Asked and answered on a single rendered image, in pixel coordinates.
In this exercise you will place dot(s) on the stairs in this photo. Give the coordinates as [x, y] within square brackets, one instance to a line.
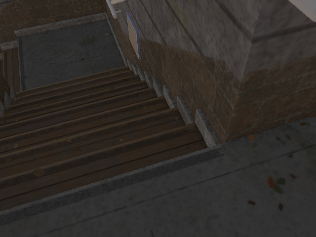
[9, 67]
[65, 135]

